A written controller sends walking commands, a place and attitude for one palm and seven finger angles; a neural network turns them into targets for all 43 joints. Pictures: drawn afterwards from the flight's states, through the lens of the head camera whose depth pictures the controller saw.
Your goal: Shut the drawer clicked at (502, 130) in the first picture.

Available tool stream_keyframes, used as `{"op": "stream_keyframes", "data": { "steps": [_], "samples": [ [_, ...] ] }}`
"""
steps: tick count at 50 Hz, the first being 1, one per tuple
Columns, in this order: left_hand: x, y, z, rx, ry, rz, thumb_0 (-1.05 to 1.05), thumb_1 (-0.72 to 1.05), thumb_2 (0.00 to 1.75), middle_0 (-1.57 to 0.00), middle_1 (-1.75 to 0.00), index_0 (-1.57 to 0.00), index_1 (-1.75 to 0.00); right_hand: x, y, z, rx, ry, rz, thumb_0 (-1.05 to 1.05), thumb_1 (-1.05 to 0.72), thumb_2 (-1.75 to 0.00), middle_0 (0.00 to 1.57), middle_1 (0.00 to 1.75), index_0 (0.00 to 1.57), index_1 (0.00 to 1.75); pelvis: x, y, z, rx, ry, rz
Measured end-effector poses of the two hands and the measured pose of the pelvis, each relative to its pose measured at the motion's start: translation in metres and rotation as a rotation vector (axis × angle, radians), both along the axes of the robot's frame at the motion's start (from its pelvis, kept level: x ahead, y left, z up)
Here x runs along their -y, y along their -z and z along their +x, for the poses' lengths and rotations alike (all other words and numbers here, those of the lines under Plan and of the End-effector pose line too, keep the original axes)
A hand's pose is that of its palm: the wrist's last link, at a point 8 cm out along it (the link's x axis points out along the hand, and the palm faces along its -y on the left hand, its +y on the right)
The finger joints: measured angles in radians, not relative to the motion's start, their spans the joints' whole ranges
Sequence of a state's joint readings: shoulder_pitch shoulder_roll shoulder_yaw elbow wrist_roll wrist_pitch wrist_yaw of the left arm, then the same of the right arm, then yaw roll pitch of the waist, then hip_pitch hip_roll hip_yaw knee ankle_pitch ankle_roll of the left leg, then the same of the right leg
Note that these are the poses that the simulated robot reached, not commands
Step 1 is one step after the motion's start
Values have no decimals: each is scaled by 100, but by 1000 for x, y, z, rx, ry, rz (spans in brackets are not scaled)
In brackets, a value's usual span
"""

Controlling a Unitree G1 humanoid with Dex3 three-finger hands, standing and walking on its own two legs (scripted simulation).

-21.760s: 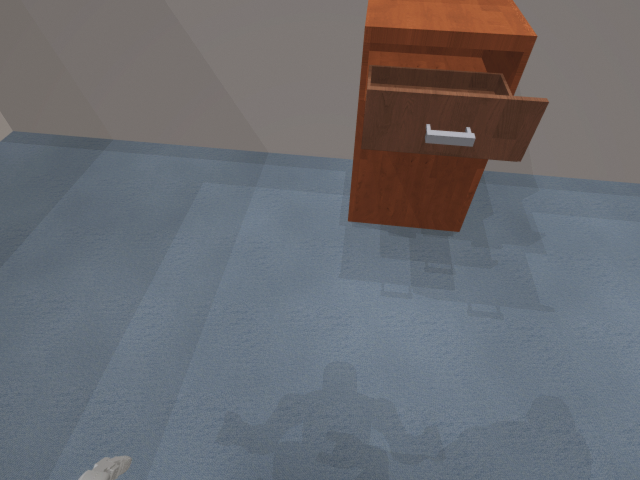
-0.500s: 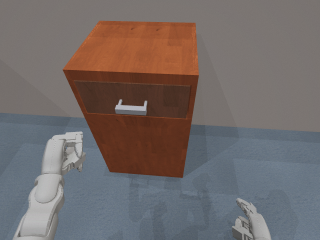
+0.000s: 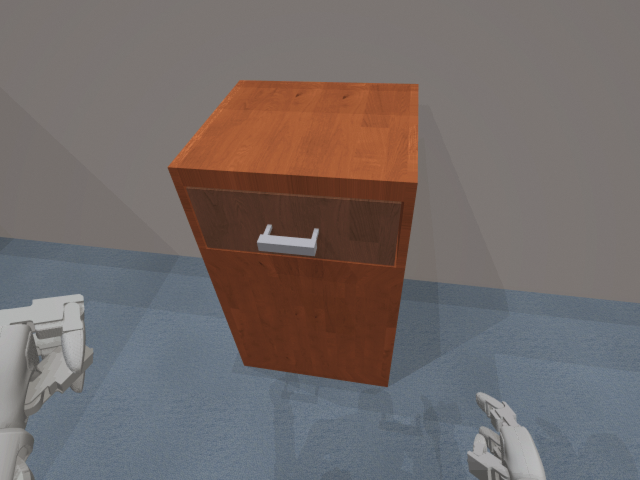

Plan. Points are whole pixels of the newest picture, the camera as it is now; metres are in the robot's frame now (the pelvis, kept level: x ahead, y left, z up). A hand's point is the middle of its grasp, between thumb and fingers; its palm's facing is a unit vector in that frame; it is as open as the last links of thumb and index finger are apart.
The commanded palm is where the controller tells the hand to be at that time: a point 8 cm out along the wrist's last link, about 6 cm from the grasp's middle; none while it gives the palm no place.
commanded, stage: draw the hand back to the body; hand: left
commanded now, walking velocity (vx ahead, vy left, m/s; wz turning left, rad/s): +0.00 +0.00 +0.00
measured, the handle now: (289, 237) +0.60 +0.16 -0.09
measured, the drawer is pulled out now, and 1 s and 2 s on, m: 0.00 0.00 0.00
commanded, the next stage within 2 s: step back with the hand held close in 0.12 s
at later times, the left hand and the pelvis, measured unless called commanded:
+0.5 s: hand (92, 375) +0.17 +0.24 +0.14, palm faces +0.29 -0.82 -0.49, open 3.3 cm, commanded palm +0.10 +0.29 +0.18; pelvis -0.02 +0.00 +0.00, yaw +1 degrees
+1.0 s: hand (12, 458) +0.09 +0.26 +0.15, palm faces +0.33 -0.83 -0.45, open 3.3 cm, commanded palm +0.03 +0.31 +0.18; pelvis -0.09 +0.02 -0.01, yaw +2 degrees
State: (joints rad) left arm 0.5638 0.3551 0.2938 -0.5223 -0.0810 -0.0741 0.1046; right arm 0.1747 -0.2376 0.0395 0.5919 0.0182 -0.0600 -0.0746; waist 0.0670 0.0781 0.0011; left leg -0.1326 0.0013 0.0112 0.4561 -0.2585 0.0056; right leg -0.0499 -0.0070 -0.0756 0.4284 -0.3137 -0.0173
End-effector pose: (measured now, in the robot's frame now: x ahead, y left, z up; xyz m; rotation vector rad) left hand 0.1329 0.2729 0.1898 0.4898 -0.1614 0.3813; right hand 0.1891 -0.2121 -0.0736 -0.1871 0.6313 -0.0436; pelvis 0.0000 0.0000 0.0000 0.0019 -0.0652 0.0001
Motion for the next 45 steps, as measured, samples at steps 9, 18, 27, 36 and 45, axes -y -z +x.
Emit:
{"op": "stream_keyframes", "data": {
  "steps": [9,18,27,36,45],
  "samples": [
    [0,23,0,-47,-34,-71,2,89,90,-140,-160,-141,-160,6,3,-8,-24,8,-16,1,-91,-90,20,29,20,30,6,0,-6,6,-5,1],
    [1,4,6,8,26,31,2,89,90,-140,-160,-141,-160,16,4,-19,-58,43,-35,1,-91,-90,20,29,20,30,7,1,-9,-24,-24,-12],
    [-7,26,-8,-149,69,25,2,89,90,-140,-160,-140,-160,21,9,-47,-159,107,-68,1,-91,-90,20,29,20,30,-7,0,-27,-76,-15,-7],
    [-20,2,-40,-59,77,106,2,89,90,-140,-160,-140,-160,5,6,-68,-136,100,-69,1,-91,-90,20,29,20,30,-16,2,-56,-76,-19,-12],
    [-27,19,-71,-41,51,49,2,89,90,-140,-160,-140,-160,-3,3,-94,-103,81,-73,1,-90,-90,20,30,20,30,-20,5,-83,-75,-23,-39]
  ]
}}
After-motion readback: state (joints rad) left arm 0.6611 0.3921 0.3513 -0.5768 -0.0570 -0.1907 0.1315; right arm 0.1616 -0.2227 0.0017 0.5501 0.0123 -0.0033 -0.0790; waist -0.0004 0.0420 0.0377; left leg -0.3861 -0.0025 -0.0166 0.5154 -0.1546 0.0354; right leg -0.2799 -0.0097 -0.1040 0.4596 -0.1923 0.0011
